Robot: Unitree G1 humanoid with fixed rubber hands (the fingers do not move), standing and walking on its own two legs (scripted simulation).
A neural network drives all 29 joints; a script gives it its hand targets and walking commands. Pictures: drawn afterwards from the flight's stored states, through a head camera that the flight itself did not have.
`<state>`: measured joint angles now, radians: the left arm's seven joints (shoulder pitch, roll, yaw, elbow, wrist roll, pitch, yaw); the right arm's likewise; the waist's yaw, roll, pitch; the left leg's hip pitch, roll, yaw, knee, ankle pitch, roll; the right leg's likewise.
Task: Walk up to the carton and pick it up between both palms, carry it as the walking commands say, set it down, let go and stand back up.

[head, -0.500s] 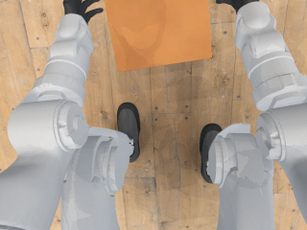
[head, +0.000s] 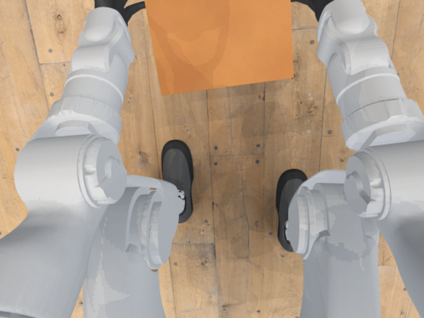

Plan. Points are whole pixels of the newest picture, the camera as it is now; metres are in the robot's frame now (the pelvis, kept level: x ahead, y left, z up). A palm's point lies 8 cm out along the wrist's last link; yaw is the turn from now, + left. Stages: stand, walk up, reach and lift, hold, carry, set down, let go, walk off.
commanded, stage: reach and lift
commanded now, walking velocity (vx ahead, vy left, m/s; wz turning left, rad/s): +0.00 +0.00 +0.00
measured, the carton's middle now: (220, 25) +0.52 +0.06 -0.29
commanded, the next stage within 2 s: none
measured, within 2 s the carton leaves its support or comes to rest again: leaves its support in 0.46 s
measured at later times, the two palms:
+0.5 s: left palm out of the picture +0.53 +0.21 -0.19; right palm out of the picture +0.55 -0.09 -0.20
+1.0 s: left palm out of the picture +0.54 +0.21 -0.13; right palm out of the picture +0.56 -0.09 -0.13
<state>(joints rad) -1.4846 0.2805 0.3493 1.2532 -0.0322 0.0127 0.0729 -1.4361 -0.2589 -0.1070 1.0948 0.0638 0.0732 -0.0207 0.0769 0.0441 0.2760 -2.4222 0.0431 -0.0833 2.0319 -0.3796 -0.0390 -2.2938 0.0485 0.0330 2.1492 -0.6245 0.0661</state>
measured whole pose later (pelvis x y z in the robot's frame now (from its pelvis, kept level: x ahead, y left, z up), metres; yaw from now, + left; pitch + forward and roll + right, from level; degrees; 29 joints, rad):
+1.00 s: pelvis -0.01 +0.00 +0.00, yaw +0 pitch +36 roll -2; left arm -1.49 0.25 0.35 0.99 -0.03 0.23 0.10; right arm -1.44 -0.26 -0.16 0.87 0.06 0.29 -0.07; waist 0.08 0.00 0.33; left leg -2.31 0.03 -0.09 2.05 -0.38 -0.04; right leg -2.18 0.05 0.03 2.16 -0.62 0.07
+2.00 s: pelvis -0.04 +0.00 +0.06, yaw +1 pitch +23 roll -2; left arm -1.40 0.11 0.35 0.63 -0.03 0.36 0.37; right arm -1.38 -0.13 -0.27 0.64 -0.03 0.44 -0.24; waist 0.08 -0.04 0.53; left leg -1.95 0.00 -0.09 1.90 -0.36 -0.06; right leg -1.84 0.06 0.04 2.02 -0.59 0.04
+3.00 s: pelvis -0.04 +0.00 +0.16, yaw +3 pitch +14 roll -2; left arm -1.23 0.01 0.35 0.54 0.00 0.44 0.43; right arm -1.31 -0.13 -0.31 0.68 -0.08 0.47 -0.15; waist 0.08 -0.02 0.52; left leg -1.49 -0.03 -0.10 1.58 -0.33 -0.06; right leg -1.38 0.06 0.04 1.68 -0.54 0.04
